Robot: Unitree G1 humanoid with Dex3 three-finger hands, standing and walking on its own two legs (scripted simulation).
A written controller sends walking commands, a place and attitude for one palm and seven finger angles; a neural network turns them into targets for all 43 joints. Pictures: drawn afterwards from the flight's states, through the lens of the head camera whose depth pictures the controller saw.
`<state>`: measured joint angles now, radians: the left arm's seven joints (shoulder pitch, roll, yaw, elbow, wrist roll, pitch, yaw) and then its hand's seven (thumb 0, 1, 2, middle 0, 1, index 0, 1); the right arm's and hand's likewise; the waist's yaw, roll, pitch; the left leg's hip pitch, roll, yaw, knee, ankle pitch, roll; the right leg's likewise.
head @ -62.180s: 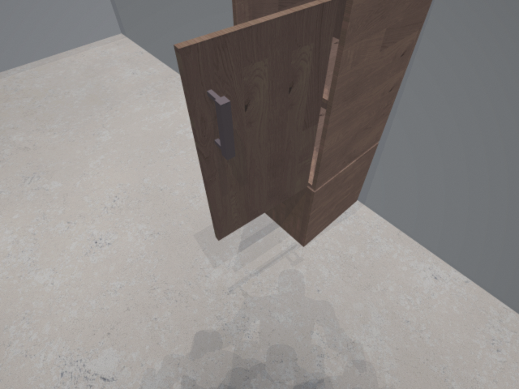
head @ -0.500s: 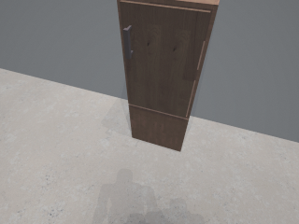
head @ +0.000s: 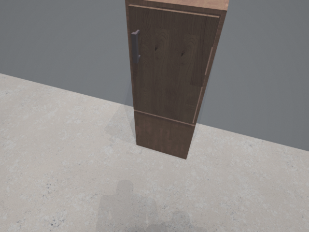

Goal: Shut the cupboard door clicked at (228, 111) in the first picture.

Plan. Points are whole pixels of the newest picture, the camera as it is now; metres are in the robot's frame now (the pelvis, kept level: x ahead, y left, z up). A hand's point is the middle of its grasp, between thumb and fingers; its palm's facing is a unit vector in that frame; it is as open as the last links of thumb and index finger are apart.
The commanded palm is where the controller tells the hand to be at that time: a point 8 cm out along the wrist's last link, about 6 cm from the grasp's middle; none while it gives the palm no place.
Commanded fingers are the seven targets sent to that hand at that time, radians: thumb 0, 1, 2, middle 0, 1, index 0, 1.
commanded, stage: look to check the result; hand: left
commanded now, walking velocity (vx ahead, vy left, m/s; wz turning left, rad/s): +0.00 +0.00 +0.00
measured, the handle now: (136, 46) +0.85 +0.12 +0.09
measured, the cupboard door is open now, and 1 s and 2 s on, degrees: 0 0 0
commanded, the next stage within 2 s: stand and wait in 0.54 s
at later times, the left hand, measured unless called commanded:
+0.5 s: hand out of the picture -0.01 +0.18 -0.17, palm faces +0.03 -0.98 -0.21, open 7.4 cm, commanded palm none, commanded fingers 0.00 0.90 0.90 -0.20 -0.30 -0.20 -0.30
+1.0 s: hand out of the picture +0.04 +0.18 -0.17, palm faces +0.01 -0.97 -0.22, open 7.4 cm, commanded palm none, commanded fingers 0.00 0.90 0.90 -0.20 -0.30 -0.20 -0.30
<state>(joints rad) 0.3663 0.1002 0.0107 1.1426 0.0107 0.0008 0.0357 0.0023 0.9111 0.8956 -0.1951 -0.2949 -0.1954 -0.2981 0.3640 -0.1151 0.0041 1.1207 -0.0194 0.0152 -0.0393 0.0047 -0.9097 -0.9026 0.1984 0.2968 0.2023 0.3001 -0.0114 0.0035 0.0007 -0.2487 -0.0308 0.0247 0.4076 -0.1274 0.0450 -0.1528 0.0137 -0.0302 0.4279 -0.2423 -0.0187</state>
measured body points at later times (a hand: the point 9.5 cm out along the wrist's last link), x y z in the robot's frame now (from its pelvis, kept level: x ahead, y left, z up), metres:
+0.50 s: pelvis +0.01 +0.00 +0.00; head +0.01 -0.01 +0.45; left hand -0.01 +0.23 -0.16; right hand +0.01 -0.24 -0.16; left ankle +0.06 +0.09 -0.74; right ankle +0.00 -0.11 -0.74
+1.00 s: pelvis +0.03 -0.01 +0.00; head +0.04 -0.01 +0.45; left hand +0.04 +0.23 -0.15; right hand +0.04 -0.25 -0.16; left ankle +0.06 +0.09 -0.74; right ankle +0.00 -0.11 -0.74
